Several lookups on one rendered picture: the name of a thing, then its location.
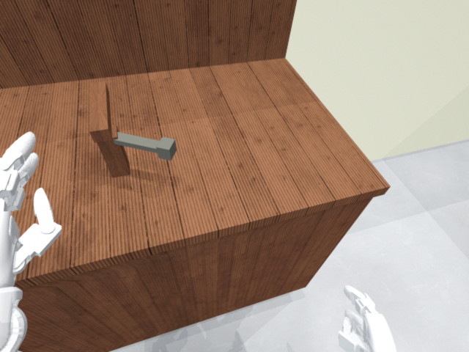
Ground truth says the tap lever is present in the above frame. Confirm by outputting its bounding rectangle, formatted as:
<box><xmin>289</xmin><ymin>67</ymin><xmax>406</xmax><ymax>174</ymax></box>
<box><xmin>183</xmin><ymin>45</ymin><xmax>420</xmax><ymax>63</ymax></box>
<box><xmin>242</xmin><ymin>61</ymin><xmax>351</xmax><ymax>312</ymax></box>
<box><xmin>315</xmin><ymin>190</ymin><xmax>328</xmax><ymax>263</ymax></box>
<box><xmin>113</xmin><ymin>132</ymin><xmax>177</xmax><ymax>161</ymax></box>

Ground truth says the robot left hand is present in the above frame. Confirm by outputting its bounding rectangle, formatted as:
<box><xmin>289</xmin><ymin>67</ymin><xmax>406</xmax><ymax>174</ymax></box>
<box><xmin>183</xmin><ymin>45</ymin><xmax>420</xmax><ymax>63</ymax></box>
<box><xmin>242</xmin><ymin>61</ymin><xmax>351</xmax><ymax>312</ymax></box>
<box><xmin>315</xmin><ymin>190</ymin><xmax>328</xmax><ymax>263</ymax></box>
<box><xmin>0</xmin><ymin>132</ymin><xmax>62</xmax><ymax>288</ymax></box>

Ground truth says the robot left forearm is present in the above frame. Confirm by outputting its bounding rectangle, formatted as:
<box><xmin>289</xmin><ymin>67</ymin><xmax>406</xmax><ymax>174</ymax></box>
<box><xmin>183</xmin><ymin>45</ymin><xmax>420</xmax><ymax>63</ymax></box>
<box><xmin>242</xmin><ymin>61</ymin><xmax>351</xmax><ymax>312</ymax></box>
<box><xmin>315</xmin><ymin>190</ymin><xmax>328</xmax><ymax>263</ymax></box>
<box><xmin>0</xmin><ymin>287</ymin><xmax>27</xmax><ymax>352</ymax></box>

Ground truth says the robot right hand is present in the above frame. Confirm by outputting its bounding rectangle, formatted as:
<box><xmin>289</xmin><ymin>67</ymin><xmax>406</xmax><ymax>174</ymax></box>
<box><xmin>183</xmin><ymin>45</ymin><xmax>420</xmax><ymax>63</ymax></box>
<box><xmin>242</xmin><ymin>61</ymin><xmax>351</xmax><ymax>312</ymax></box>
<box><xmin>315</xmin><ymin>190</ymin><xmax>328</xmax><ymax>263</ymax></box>
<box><xmin>339</xmin><ymin>285</ymin><xmax>397</xmax><ymax>352</ymax></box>

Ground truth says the counter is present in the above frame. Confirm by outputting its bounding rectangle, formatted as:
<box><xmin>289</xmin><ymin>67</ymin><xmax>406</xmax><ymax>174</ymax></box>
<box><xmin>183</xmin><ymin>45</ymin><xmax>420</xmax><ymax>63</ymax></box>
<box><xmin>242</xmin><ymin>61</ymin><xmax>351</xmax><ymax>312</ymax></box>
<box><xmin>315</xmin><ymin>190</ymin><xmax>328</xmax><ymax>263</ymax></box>
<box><xmin>0</xmin><ymin>0</ymin><xmax>390</xmax><ymax>352</ymax></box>

